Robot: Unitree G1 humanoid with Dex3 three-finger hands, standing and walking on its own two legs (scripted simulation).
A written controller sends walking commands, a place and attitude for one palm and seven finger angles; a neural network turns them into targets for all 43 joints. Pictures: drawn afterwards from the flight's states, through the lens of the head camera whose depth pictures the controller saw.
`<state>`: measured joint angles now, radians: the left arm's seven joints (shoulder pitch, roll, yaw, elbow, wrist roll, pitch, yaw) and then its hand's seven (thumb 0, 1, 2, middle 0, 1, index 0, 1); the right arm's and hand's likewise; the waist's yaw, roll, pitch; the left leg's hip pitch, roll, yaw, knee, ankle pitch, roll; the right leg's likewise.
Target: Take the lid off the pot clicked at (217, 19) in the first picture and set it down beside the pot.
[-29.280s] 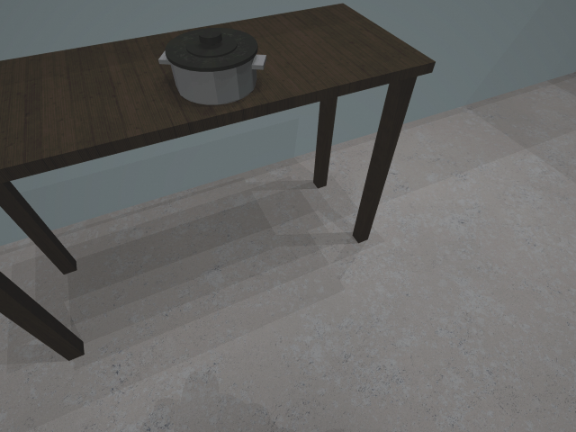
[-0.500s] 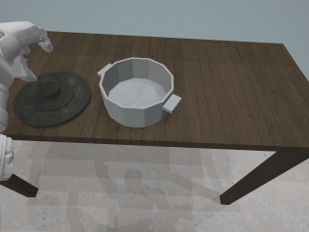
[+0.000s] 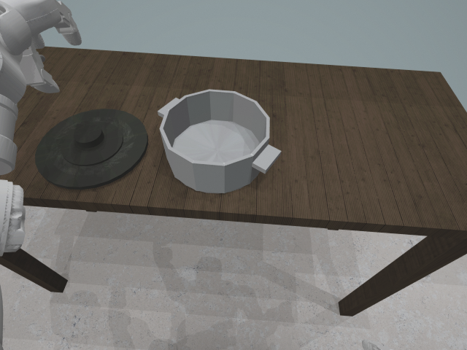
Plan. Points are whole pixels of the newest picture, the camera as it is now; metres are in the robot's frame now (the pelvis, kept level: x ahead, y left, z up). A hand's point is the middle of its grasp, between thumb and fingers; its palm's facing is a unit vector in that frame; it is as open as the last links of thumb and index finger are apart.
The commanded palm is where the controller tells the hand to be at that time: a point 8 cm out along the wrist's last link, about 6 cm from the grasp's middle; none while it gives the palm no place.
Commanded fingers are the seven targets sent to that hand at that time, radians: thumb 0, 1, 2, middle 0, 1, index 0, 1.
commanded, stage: raise the empty hand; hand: left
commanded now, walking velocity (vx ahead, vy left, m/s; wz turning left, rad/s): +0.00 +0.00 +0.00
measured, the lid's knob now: (89, 135) +0.48 +0.27 +0.08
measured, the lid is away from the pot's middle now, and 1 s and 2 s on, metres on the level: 0.24 0.24 0.24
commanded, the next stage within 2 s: draw the hand back to the body in 0.06 s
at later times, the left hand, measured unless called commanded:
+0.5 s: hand (45, 77) +0.45 +0.26 +0.23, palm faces -0.18 -0.04 -0.98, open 11.0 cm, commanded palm +0.41 +0.27 +0.30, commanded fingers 0.00 -0.15 0.93 -0.50 -0.57 -0.50 -0.57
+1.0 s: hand (58, 57) +0.40 +0.20 +0.29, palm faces +0.41 -0.89 -0.22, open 10.7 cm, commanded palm +0.34 +0.25 +0.29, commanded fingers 0.00 0.19 0.92 -0.40 -0.48 -0.40 -0.48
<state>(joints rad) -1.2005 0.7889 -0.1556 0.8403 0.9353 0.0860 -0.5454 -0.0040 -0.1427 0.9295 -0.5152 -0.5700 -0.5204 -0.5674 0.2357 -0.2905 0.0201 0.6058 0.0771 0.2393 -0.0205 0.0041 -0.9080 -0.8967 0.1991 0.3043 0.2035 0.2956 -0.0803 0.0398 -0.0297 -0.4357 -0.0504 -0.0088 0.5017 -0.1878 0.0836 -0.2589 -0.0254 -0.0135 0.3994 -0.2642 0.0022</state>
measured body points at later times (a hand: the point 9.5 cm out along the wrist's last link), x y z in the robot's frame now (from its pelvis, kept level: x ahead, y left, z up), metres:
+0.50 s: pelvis +0.00 -0.02 +0.00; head +0.05 -0.03 +0.45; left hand +0.45 +0.26 +0.29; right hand +0.11 -0.29 -0.11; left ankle +0.03 +0.06 -0.74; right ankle -0.04 -0.16 -0.74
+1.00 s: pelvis +0.02 -0.05 +0.01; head +0.02 -0.06 +0.46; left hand +0.37 +0.25 +0.30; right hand +0.16 -0.30 -0.09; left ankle +0.03 +0.06 -0.74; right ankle -0.04 -0.16 -0.74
